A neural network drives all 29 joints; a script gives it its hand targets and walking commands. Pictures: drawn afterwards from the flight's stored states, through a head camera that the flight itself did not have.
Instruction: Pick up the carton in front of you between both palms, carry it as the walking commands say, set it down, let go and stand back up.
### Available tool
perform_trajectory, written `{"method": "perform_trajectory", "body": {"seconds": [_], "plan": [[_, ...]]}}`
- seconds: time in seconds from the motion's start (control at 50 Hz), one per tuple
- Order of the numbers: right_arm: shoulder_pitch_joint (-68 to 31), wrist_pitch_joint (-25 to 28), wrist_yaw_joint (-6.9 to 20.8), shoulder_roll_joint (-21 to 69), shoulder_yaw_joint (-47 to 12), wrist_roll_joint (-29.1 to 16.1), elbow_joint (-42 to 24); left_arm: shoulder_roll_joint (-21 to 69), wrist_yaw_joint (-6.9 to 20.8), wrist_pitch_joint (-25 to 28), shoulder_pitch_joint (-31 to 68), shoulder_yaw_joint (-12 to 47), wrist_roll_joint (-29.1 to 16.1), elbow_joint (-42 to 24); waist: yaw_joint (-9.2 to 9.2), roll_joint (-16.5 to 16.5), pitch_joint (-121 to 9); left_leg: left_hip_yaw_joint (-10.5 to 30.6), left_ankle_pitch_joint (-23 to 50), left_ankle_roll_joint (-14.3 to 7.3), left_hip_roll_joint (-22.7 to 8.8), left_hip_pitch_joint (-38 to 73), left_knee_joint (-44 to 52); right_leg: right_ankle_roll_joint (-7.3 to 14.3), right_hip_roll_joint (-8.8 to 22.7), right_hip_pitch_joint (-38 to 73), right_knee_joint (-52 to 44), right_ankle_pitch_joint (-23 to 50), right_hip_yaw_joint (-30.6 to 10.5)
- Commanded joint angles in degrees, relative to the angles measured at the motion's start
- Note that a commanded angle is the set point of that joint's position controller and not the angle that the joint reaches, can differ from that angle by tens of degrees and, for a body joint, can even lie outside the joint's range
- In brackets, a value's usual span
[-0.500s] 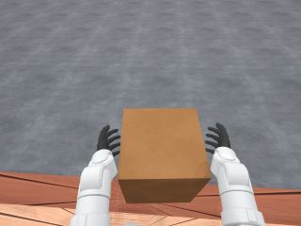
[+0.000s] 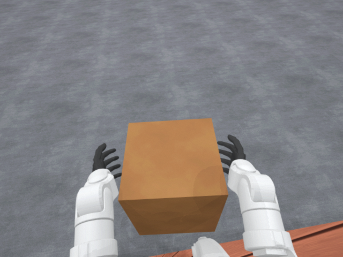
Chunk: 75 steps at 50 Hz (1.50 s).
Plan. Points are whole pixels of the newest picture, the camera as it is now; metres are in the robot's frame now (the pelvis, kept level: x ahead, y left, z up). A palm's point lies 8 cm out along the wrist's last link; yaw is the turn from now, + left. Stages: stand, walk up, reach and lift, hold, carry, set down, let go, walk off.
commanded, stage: carry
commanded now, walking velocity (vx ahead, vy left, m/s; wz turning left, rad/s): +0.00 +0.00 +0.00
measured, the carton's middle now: (173, 179) +0.33 -0.03 -0.03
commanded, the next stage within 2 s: none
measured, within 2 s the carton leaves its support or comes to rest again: neither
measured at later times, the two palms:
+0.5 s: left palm (120, 111) +0.69 +0.13 -0.10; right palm (193, 101) +0.73 -0.18 -0.12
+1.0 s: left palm (133, 82) +1.03 +0.08 -0.20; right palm (187, 73) +1.06 -0.23 -0.20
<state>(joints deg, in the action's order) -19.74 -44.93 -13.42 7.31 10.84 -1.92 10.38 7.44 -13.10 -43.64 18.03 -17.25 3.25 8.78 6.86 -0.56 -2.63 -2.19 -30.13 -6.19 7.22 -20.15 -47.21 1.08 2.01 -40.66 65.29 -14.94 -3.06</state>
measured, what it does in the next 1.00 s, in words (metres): goes down: right foot 0.14 m lower, then left foot 0.14 m lower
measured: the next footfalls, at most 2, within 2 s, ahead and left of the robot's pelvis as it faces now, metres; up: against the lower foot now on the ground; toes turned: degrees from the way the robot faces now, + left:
right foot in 0.20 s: +0.29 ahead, -0.09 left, -0.14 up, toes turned +4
left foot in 0.58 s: +0.63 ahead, +0.04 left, -0.27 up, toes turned +3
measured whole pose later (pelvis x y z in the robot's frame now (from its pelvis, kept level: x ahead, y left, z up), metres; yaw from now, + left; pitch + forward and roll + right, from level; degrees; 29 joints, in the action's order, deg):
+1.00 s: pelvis +0.72 -0.08 -0.24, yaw +3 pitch +8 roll +1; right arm -17.6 -39.5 -12.0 4.9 12.0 -1.0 2.3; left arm 8.8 -11.6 -39.2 16.2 -10.7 -0.6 1.2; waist -1.2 -0.8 0.8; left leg 0.0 -28.6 0.0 1.8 -24.7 -45.6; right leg 4.0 -2.0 -27.2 34.0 -13.2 1.0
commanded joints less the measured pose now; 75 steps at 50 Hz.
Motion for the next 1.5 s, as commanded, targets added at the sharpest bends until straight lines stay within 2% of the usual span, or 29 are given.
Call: {"method": "perform_trajectory", "body": {"seconds": [0.0, 0.04, 0.1, 0.12, 0.14, 0.18, 0.22, 0.26, 0.34, 0.42, 0.5, 0.52, 0.54, 0.56, 0.6, 0.62, 0.74, 0.78, 0.82, 0.84, 0.96, 1.02, 1.08, 1.1, 1.16, 1.24, 1.3, 1.4, 1.48], "plan": [[-30.29, 4.22, 3.16, 45.84, -33.82, -8.93, -6.21, 42.95, 1.06, 4.48, 30.89, 32.26, -7.26, -3.58, -0.35, 2.85, -15.73, 12.09, 28.88, -5.16, -8.2, 10.66, -0.39, 1.32, -2.0, 4.81, -25.16, 32.92, 7.02], [-26.49, 5.16, 2.93, 42.94, -32.68, -7.47, -4.7, 40.84, 0.87, 4.7, 28.48, 32.43, -5.88, -3.77, -0.98, 6.87, -14.69, 9.54, 22.64, -4.26, -7.53, 0.57, -1.44, 1.16, -5.77, 20.19, -32.78, 35.7, 11.71], [-22.61, 4.98, 2.06, 40.44, -30.69, -4.93, -6.53, 38.05, 0.21, 4.05, 26.89, 34.0, -6.88, -7.32, -11.68, 4.66, -21.12, 0.28, 40.76, 1.84, -8.49, -3.51, -26.8, 2.55, -6.85, 41.23, -29.52, 37.12, 15.85], [-23.03, 4.57, 1.53, 38.71, -30.05, -4.42, -7.85, 37.0, -0.04, 3.48, 24.94, 33.98, -7.14, -7.17, -16.87, -3.1, -22.33, -1.05, 33.08, 4.01, -5.8, -8.14, -44.85, 6.22, -2.26, 46.43, -33.54, 32.63, 9.5], [-21.76, 3.94, 0.89, 37.52, -28.89, -3.12, -8.27, 36.11, -0.29, 2.84, 25.21, 34.31, -7.98, -6.94, -16.96, -8.87, -20.25, -0.55, -5.45, 6.46, -1.46, -22.67, -54.76, 11.71, 7.41, 53.66, -31.78, 46.87, -5.12], [-17.99, 2.46, -0.64, 33.83, -25.03, 0.64, -4.86, 34.96, -0.73, 1.68, 26.99, 37.23, -9.67, -7.29, -12.31, -4.2, -17.7, 6.5, -0.4, 3.67, -4.32, -36.66, -47.89, 17.02, 15.61, 55.38, -30.38, 36.24, -29.8], [-18.65, 1.91, -1.29, 31.35, -19.9, 3.2, -2.95, 36.81, 0.03, 0.02, 26.38, 38.06, -11.6, -2.95, -10.81, 2.94, -17.66, 8.52, 0.07, 3.27, -9.24, -35.06, -36.63, 17.83, 16.52, 45.58, -32.36, 18.56, -31.14], [-30.82, 3.49, 0.75, 35.45, -22.95, -2.76, -11.86, 42.95, 1.23, 1.14, 32.74, 38.97, -13.82, -6.51, -10.9, -1.67, -14.72, 11.37, 2.67, 3.8, -10.16, -26.45, -26.56, 20.54, 17.15, 29.55, -35.15, 14.48, -38.33], [-29.61, 5.34, 1.2, 39.39, -24.24, -3.2, -8.12, 43.77, 2.39, 2.52, 32.9, 41.44, -15.5, -9.7, -14.02, -3.3, -14.85, 2.71, 33.99, 4.18, -8.33, -26.72, -5.66, 9.37, 3.65, 36.47, -25.3, 24.74, -16.12], [-27.56, 5.6, 0.87, 39.5, -26.36, -1.58, -9.41, 43.38, 2.25, 4.39, 29.5, 40.81, -14.89, -8.49, -15.03, -4.57, -14.19, -4.57, 49.47, 3.46, -3.71, -6.49, 13.92, 7.48, -3.11, 25.65, -20.23, 11.4, -7.48], [-24.7, 4.65, -0.08, 34.53, -26.51, -1.07, -11.31, 39.75, 1.4, 3.49, 23.91, 40.38, -14.11, -8.93, -9.42, -5.11, -16.26, -6.1, 62.82, 3.37, -3.99, 9.88, 32.82, 1.03, -4.36, 26.3, 0.74, 26.82, 0.01], [-24.34, 3.89, -0.05, 34.15, -26.46, -1.25, -11.2, 39.22, 1.0, 3.03, 24.57, 39.64, -13.09, -9.27, -5.86, -0.53, -17.23, -2.43, 67.81, 1.6, -8.11, 20.2, 34.61, 0.21, -5.11, 19.65, 10.86, 13.99, 1.26], [-21.36, 3.13, -0.43, 32.64, -25.98, -0.58, -8.74, 37.12, 0.58, 2.16, 25.14, 38.4, -11.96, -9.26, -4.29, 10.07, -17.36, 7.6, 95.37, -3.21, -17.56, 36.22, 27.35, -1.42, -9.59, 3.19, 23.89, -25.08, 3.23], [-17.63, 2.0, -0.93, 30.47, -24.93, -0.21, -5.77, 33.35, -0.02, 1.08, 22.41, 35.53, -9.15, -5.89, -3.02, 8.84, -21.12, 15.36, 119.0, -8.2, -28.16, 48.87, 11.86, -2.84, -8.54, -10.72, 32.71, -35.5, 4.48], [-17.79, 1.51, -1.2, 34.36, -27.58, -3.48, -7.83, 33.68, -0.9, 0.28, 16.63, 32.88, -8.03, -7.68, 1.79, 2.89, -27.66, 26.19, 87.93, -13.04, -30.97, 50.94, 10.84, -0.96, -3.92, -21.82, 24.02, -24.62, -5.08], [-22.78, 1.88, -0.65, 37.53, -30.37, -7.05, -11.15, 35.22, -1.21, 0.47, 19.11, 32.01, -9.0, -10.14, -0.64, -1.63, -28.75, 24.05, 76.0, -12.26, -29.3, 43.54, 12.49, 0.35, -0.66, -15.81, 15.12, -19.31, -4.39], [-25.86, 3.95, 1.96, 43.28, -36.0, -8.28, -15.01, 39.51, 1.02, 4.57, 25.63, 34.01, -8.56, -12.61, -5.02, 10.01, -26.02, 4.79, 66.77, -3.91, -13.91, 19.22, 10.75, -0.31, -4.91, 15.59, -29.61, 10.43, 7.41], [-25.59, 4.67, 2.35, 43.46, -36.72, -7.99, -14.56, 40.2, 1.77, 5.46, 25.05, 34.9, -9.01, -12.44, -7.42, 5.33, -29.53, 1.45, 48.89, 1.58, -11.84, 10.04, 4.08, 2.58, -0.46, 32.18, -37.43, 33.43, 3.5], [-25.42, 4.76, 2.24, 41.56, -35.8, -7.71, -14.21, 38.95, 1.69, 6.08, 25.77, 36.67, -9.9, -12.3, -9.39, -12.06, -36.93, 1.32, 2.65, 6.83, -5.96, -7.44, -7.07, 14.08, 17.68, 54.46, -28.35, 89.27, -16.77], [-22.38, 4.81, 2.13, 40.53, -35.2, -7.56, -13.26, 38.75, 1.15, 6.02, 22.3, 37.19, -9.4, -11.03, -9.44, -15.25, -36.38, 3.51, -6.28, 6.6, -4.55, -11.07, -10.71, 16.29, 18.87, 56.53, -29.06, 91.43, -18.71], [-17.61, 5.3, 1.41, 38.92, -30.45, -4.38, -12.4, 38.31, 1.5, 4.77, 22.64, 40.28, -10.91, -16.76, -9.28, -6.07, -30.13, 1.13, 9.09, 6.99, -5.58, -4.98, 14.83, 7.66, 8.72, 50.84, -28.47, 70.46, -8.09], [-18.45, 4.14, 1.77, 38.0, -29.34, -3.73, -13.5, 37.45, 1.28, 2.95, 24.08, 40.95, -10.27, -17.71, -8.38, -2.64, -27.85, 0.95, 29.9, 5.5, -8.09, 13.65, 22.31, 4.93, 5.4, 34.97, -28.36, 46.63, -3.26], [-17.87, 1.5, 1.28, 34.28, -27.73, -1.91, -12.11, 35.63, 0.67, -0.24, 23.63, 40.15, -9.14, -14.59, -7.07, 8.51, -25.01, 6.64, 77.73, -0.63, -18.76, 27.05, 14.28, 0.83, 0.63, 17.76, -29.43, 10.17, 0.57], [-18.29, 0.75, 0.84, 33.64, -27.08, -1.35, -12.26, 35.67, 0.63, -1.2, 24.16, 39.91, -9.71, -14.76, -6.66, 9.29, -24.9, 7.12, 78.51, -1.45, -19.75, 28.49, 12.62, -0.26, 0.74, 17.13, -32.95, 8.33, 0.57], [-22.37, -2.04, 0.53, 32.91, -26.99, -1.29, -12.31, 35.31, 0.45, -3.47, 26.81, 37.24, -9.7, -12.28, -7.3, 4.27, -21.78, 3.1, 58.28, 1.74, -14.12, 15.28, 9.4, 0.3, 2.66, 27.58, -32.63, 34.07, -1.5], [-27.54, -3.83, 0.68, 36.74, -28.78, -2.98, -11.96, 36.78, 0.22, -4.89, 24.99, 32.88, -6.89, -7.11, -8.27, -12.65, -20.51, -0.41, 14.26, 5.44, -8.29, -1.46, 13.64, 4.66, 8.28, 44.43, -31.22, 73.02, -4.37], [-32.53, -4.19, 1.04, 39.89, -28.85, -3.78, -12.19, 39.04, 0.67, -5.4, 27.4, 32.71, -6.58, -7.19, -8.95, -9.09, -18.82, -2.27, 22.39, 6.18, -7.43, 3.79, 21.83, 3.56, 5.42, 42.0, -30.99, 63.09, -2.65], [-30.64, -4.51, 0.9, 39.71, -26.74, -2.9, -9.64, 38.56, 0.09, -5.5, 32.93, 34.63, -8.42, -10.58, -7.78, 5.79, -22.9, 2.71, 67.39, 3.07, -14.43, 24.06, 14.32, -0.55, 1.0, 25.78, -32.03, 28.18, 1.56], [-31.46, -5.05, 1.14, 39.31, -26.91, -3.35, -10.35, 38.94, -0.23, -5.83, 34.38, 34.59, -8.34, -11.26, -7.46, 2.75, -22.19, -0.48, 53.75, 3.8, -11.75, 13.8, 8.14, 0.46, 1.22, 36.17, -37.76, 42.42, 1.6]]}}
